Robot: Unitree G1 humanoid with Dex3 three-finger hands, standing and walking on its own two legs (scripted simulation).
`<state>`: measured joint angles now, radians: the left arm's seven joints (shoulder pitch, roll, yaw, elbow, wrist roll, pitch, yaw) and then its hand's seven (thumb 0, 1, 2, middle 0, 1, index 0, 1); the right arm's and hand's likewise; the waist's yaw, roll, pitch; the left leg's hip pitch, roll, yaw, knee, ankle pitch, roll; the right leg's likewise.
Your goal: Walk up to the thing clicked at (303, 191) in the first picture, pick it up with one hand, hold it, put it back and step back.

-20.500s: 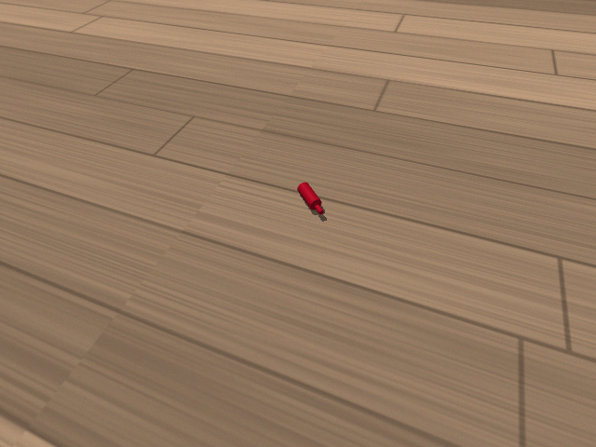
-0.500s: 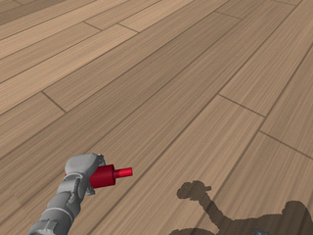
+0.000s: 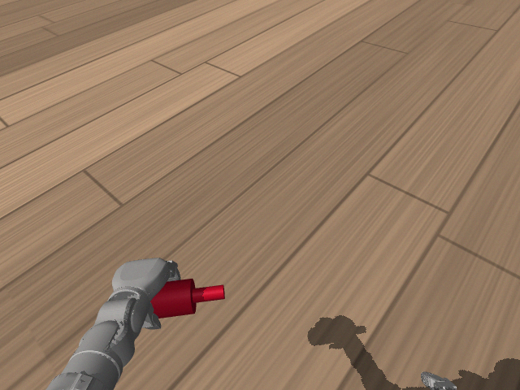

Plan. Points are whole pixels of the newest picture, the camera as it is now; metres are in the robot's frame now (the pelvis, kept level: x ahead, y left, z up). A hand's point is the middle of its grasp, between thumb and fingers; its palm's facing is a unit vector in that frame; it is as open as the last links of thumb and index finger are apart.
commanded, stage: hold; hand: left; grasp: from above
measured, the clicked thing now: (171, 298) +0.32 +0.19 -0.08
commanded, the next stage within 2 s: crouch in 1.34 s
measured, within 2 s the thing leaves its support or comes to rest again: neither
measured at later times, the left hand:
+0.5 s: hand (147, 311) +0.28 +0.21 -0.04, palm faces -0.45 -0.06 -0.89, open 9.2 cm
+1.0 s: hand (144, 312) +0.27 +0.21 -0.02, palm faces -0.46 -0.06 -0.89, open 9.2 cm
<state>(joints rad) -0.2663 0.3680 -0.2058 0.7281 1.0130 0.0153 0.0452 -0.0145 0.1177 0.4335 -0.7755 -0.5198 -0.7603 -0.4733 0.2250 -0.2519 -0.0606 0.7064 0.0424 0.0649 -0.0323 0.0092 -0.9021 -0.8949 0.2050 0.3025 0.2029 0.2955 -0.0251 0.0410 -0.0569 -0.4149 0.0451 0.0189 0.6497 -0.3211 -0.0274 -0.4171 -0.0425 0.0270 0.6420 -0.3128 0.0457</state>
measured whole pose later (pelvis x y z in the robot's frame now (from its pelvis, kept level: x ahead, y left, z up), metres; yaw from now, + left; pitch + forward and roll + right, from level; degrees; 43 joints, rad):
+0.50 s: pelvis -0.01 -0.01 +0.01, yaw +0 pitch +2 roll +0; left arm -0.22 0.38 -0.20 0.64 1.00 0.00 -0.01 -0.02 0.11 0.42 -0.80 -0.49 -0.79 -0.44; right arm 0.19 -0.25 -0.05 0.68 0.05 0.07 -0.05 0.01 -0.90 -0.90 0.20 0.30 0.20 0.30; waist -0.01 0.05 -0.02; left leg -0.33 0.05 0.03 0.56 -0.26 -0.03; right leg -0.35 -0.04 0.03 0.58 -0.27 0.04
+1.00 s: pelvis -0.02 -0.01 +0.01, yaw +0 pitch +1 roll +1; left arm -0.20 0.39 -0.20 0.59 0.99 -0.01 -0.06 -0.02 0.12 0.41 -0.80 -0.48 -0.79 -0.44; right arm 0.17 -0.25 -0.03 0.67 0.06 0.07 -0.06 0.01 -0.90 -0.90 0.20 0.30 0.20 0.30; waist 0.01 0.05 -0.01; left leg -0.28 0.04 0.03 0.51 -0.24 -0.03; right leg -0.30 -0.04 0.03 0.54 -0.24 0.04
